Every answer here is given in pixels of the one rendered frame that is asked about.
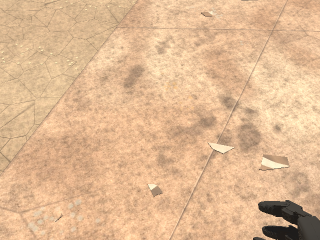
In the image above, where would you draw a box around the right robot hand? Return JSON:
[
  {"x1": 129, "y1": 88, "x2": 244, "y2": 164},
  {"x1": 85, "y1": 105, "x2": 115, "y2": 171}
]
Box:
[{"x1": 253, "y1": 200, "x2": 320, "y2": 240}]

